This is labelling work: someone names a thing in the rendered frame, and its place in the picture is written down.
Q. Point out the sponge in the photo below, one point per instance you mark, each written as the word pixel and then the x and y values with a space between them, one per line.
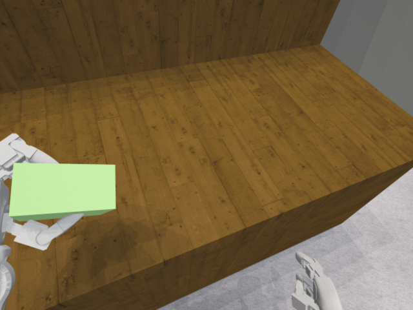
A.
pixel 42 191

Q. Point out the table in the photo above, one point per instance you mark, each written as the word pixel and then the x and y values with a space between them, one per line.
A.
pixel 234 133

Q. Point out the left robot hand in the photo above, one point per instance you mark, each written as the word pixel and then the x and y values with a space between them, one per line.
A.
pixel 13 149

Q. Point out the left robot forearm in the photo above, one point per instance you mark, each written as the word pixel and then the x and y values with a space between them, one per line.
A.
pixel 7 275

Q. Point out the right robot hand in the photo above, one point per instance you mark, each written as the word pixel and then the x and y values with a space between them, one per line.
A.
pixel 320 294

